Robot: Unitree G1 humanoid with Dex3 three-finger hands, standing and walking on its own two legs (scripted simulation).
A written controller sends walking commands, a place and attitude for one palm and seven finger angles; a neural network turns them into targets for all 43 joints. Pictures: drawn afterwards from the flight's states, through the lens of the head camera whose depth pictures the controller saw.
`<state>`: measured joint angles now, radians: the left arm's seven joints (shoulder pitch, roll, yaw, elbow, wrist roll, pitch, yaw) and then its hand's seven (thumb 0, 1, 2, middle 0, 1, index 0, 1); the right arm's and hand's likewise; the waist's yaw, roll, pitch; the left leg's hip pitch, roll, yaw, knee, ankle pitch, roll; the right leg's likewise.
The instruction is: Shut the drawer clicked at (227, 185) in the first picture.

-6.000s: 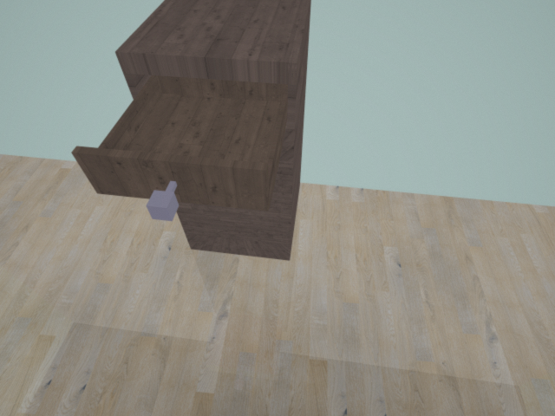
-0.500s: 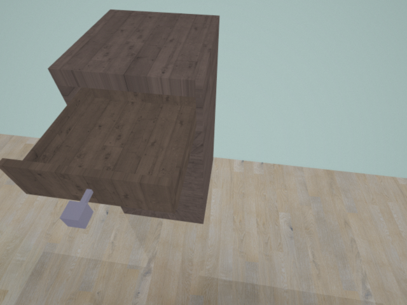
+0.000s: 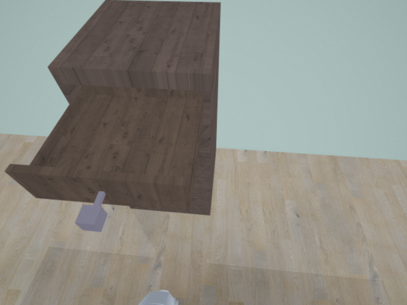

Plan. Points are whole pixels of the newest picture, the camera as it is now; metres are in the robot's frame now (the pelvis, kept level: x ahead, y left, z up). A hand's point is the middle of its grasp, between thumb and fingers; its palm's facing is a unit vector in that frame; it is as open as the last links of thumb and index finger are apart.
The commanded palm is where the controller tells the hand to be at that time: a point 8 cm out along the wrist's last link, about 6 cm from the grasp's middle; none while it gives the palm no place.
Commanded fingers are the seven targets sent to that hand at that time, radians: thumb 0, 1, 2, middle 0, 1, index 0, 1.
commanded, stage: come to a stop and stand still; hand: left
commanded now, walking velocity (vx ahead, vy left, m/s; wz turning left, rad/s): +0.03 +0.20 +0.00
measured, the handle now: (95, 209) +0.29 +0.26 -0.02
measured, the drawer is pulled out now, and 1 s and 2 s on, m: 0.30 0.30 0.30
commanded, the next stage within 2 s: look again from close up in 1.52 s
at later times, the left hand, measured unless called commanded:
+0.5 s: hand out of the picture +0.03 +0.22 -0.17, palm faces +0.02 -0.98 -0.22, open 7.2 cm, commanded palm none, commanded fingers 0.00 0.90 0.90 -0.20 -0.30 -0.20 -0.30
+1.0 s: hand out of the picture +0.02 +0.24 -0.18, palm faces +0.00 -0.98 -0.19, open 7.4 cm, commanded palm none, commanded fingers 0.00 0.90 0.90 -0.20 -0.30 -0.20 -0.30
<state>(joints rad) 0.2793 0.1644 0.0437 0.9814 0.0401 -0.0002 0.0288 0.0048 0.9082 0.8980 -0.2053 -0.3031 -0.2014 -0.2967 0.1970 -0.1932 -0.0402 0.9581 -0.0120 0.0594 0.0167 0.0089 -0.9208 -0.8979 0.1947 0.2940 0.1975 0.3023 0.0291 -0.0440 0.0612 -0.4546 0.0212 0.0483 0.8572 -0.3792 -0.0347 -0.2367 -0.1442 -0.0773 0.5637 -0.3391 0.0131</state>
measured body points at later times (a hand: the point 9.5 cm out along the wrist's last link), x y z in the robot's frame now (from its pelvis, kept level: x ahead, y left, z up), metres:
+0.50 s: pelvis +0.01 +0.04 +0.00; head +0.02 +0.03 +0.45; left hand +0.03 +0.27 -0.15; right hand +0.02 -0.18 -0.17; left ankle +0.02 +0.19 -0.74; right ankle +0.00 -0.03 -0.74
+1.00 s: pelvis +0.02 +0.07 -0.01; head +0.02 +0.06 +0.44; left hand +0.02 +0.29 -0.16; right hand +0.01 -0.15 -0.17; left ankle +0.01 +0.19 -0.74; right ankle +0.00 -0.03 -0.74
